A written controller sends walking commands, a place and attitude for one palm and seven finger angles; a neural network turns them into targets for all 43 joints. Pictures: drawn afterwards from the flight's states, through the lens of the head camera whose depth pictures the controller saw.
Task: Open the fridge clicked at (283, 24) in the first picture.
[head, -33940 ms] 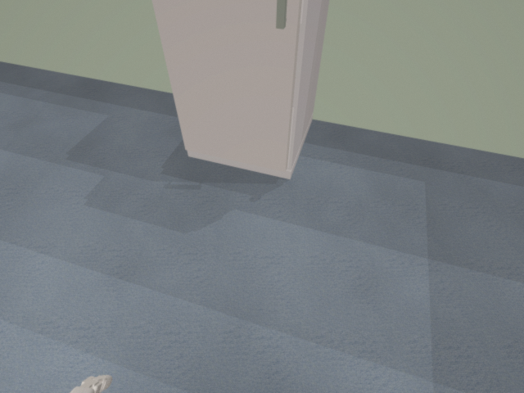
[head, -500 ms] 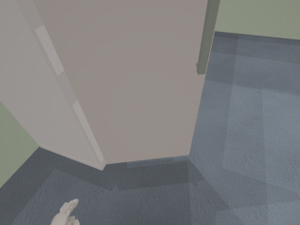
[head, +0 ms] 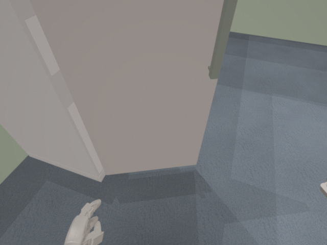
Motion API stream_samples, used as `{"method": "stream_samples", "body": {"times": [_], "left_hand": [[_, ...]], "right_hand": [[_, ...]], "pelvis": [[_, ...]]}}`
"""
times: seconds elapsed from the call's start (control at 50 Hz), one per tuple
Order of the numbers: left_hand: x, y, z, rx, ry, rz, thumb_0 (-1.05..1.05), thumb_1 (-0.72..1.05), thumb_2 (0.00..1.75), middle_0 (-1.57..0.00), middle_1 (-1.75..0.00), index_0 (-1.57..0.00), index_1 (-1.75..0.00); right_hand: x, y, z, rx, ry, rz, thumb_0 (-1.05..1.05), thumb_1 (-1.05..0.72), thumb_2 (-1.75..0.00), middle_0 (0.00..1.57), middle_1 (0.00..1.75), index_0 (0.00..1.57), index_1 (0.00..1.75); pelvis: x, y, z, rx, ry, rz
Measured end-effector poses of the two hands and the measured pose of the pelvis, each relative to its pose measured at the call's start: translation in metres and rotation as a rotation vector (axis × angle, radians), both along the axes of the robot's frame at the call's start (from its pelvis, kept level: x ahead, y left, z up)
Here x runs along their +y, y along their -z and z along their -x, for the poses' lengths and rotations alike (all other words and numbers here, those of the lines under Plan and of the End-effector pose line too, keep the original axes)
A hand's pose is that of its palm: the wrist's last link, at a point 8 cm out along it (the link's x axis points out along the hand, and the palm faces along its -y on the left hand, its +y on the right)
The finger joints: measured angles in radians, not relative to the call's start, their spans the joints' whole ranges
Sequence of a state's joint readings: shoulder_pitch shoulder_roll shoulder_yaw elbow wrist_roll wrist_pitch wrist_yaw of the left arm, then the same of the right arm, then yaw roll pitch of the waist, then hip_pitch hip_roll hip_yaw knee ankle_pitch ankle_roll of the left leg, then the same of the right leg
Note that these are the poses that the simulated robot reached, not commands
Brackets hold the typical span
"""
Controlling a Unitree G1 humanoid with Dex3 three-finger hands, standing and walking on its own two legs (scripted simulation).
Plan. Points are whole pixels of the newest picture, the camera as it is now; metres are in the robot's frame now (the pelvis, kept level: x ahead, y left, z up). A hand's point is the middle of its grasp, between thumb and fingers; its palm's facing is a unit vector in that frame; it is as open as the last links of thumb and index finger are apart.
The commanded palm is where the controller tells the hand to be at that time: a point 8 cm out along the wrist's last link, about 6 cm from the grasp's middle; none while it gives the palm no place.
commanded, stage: let the arm hang, fingers relaxed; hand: right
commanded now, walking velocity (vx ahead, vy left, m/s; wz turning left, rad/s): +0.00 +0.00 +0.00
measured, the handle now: (222, 23) +0.69 -0.14 +0.23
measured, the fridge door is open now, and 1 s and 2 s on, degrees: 63 63 63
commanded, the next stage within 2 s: look to check the result in 1.08 s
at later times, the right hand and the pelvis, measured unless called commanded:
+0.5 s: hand out of the picture -0.04 -0.20 -0.17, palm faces +0.03 +0.97 -0.23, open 7.2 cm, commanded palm none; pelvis -0.01 +0.00 +0.00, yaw -2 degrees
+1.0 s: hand out of the picture +0.09 -0.23 -0.15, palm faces -0.01 +0.96 -0.30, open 7.4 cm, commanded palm none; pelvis -0.01 -0.01 +0.01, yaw -1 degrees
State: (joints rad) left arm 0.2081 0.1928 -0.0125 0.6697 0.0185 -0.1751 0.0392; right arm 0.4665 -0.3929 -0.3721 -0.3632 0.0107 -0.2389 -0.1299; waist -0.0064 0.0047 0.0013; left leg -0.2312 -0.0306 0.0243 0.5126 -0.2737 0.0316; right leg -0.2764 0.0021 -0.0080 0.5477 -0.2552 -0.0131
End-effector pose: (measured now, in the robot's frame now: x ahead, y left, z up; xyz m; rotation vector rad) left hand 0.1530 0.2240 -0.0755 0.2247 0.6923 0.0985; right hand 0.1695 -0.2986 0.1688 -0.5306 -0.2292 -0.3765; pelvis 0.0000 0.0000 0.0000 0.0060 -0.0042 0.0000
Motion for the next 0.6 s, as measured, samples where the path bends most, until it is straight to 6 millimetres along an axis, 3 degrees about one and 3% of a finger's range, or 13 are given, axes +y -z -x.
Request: {"method": "stream_samples", "body": {"times": [0.04, 0.08, 0.12, 0.2, 0.26, 0.28, 0.36, 0.44, 0.52, 0.6], "left_hand": [[0.005, 0.010, -0.007, 0.034, 0.031, 0.015, 0.01, 0.90, 0.90, -0.21, -0.30, -0.20, -0.30], [0.013, 0.022, -0.010, 0.081, 0.031, 0.011, 0.01, 0.90, 0.90, -0.21, -0.30, -0.21, -0.30], [0.021, 0.031, -0.005, 0.128, 0.014, -0.005, 0.01, 0.90, 0.90, -0.21, -0.30, -0.21, -0.30], [0.036, 0.037, 0.025, 0.249, -0.020, -0.055, 0.01, 0.90, 0.90, -0.21, -0.30, -0.20, -0.30], [0.045, 0.038, 0.059, 0.374, -0.046, -0.089, 0.01, 0.91, 0.90, -0.21, -0.30, -0.20, -0.30], [0.047, 0.039, 0.070, 0.418, -0.056, -0.098, 0.01, 0.91, 0.90, -0.20, -0.30, -0.20, -0.30], [0.049, 0.041, 0.115, 0.584, -0.085, -0.112, 0.01, 0.91, 0.90, -0.20, -0.30, -0.20, -0.30], [0.045, 0.046, 0.147, 0.688, -0.115, -0.093, 0.01, 0.91, 0.90, -0.20, -0.30, -0.20, -0.30], [0.037, 0.051, 0.164, 0.735, -0.132, -0.063, 0.01, 0.91, 0.90, -0.20, -0.30, -0.20, -0.30], [0.028, 0.055, 0.166, 0.737, -0.134, -0.038, 0.01, 0.91, 0.90, -0.20, -0.30, -0.20, -0.30]], "right_hand": [[-0.002, 0.038, -0.012, 0.177, -0.015, -0.034, 0.01, -0.89, -0.90, 0.20, 0.30, 0.20, 0.30], [-0.003, 0.096, -0.018, 0.415, 0.005, -0.122, 0.01, -0.89, -0.90, 0.20, 0.30, 0.20, 0.30], [0.003, 0.159, -0.011, 0.656, 0.033, -0.221, 0.01, -0.90, -0.90, 0.20, 0.30, 0.20, 0.30], [0.037, 0.261, 0.041, 1.073, 0.064, -0.404, 0.01, -0.90, -0.90, 0.20, 0.30, 0.19, 0.30], [0.070, 0.303, 0.096, 1.308, 0.068, -0.518, 0.01, -0.90, -0.90, 0.20, 0.30, 0.20, 0.30], [0.078, 0.311, 0.114, 1.366, 0.079, -0.553, 0.01, -0.91, -0.90, 0.20, 0.30, 0.20, 0.30], [0.072, 0.320, 0.166, 1.485, 0.187, -0.604, 0.00, -0.98, -0.90, 0.21, 0.30, 0.20, 0.30], [0.060, 0.316, 0.201, 1.578, 0.258, -0.598, 0.00, -0.96, -0.90, 0.21, 0.30, 0.20, 0.30], [0.043, 0.308, 0.212, 1.610, 0.308, -0.570, 0.01, -0.93, -0.90, 0.20, 0.30, 0.20, 0.30], [0.028, 0.301, 0.201, 1.584, 0.324, -0.534, 0.01, -0.92, -0.90, 0.20, 0.30, 0.20, 0.30]], "pelvis": [[-0.001, 0.002, 0.002, 0.014, 0.017, 0.002], [-0.004, 0.007, 0.004, 0.019, 0.031, 0.000], [-0.006, 0.011, 0.006, 0.016, 0.040, 0.000], [-0.003, 0.012, 0.012, -0.002, 0.035, 0.011], [0.001, 0.007, 0.014, -0.009, 0.032, 0.008], [0.002, 0.006, 0.015, -0.009, 0.032, 0.005], [0.007, 0.000, 0.017, -0.003, 0.040, -0.008], [0.006, -0.003, 0.016, -0.004, 0.039, -0.016], [0.003, -0.005, 0.015, -0.008, 0.034, -0.017], [-0.002, -0.006, 0.014, -0.010, 0.028, -0.014]]}}
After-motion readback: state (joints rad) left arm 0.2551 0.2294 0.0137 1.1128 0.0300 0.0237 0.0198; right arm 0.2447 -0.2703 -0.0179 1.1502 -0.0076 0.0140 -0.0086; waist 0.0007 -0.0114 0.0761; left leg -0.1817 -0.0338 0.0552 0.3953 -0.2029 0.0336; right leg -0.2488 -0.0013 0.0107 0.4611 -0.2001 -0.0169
